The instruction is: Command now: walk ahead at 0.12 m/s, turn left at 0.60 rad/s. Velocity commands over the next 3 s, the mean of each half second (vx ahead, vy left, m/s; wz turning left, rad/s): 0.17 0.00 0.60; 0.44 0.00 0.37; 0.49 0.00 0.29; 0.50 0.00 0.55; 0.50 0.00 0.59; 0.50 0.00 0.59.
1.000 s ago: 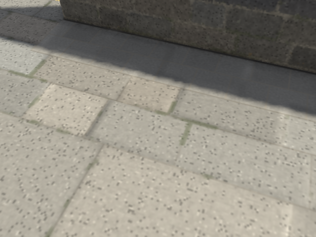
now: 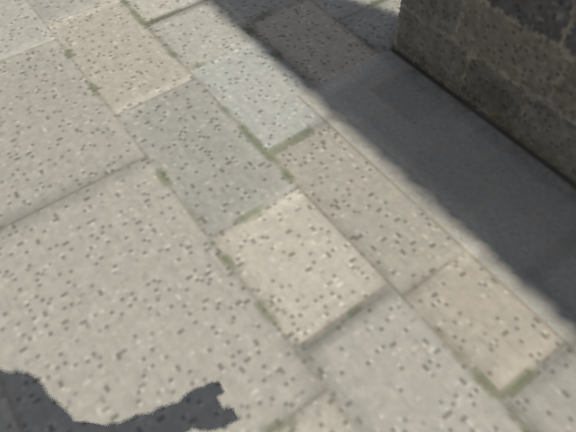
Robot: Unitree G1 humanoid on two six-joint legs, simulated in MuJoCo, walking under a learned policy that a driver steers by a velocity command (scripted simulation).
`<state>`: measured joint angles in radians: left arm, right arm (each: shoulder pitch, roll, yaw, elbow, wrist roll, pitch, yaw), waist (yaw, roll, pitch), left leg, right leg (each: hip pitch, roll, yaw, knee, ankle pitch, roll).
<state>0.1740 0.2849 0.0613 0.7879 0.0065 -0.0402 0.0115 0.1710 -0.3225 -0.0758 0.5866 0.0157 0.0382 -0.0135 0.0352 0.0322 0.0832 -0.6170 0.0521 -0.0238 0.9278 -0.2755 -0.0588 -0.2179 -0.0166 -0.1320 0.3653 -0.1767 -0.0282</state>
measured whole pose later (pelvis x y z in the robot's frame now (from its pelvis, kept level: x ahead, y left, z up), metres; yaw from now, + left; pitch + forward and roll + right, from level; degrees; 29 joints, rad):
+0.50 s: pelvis +0.11 +0.03 +0.00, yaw +18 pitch +2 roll -1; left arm 0.10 0.32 0.06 0.76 -0.01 -0.05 -0.03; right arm 0.28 -0.31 -0.07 0.59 0.01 0.00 -0.01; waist -0.04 -0.01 0.00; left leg -0.30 -0.07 -0.15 0.46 -0.21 0.05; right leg -0.43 0.00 0.06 0.66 -0.32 0.03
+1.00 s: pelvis +0.29 +0.11 -0.02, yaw +28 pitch +3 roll +0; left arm 0.46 0.28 0.04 0.91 -0.03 -0.05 0.00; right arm 0.05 -0.25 -0.03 0.56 0.02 -0.06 0.05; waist 0.12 0.02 0.02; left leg -0.56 0.03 0.01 0.56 -0.09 0.04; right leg 0.10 -0.05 -0.07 0.25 -0.40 0.04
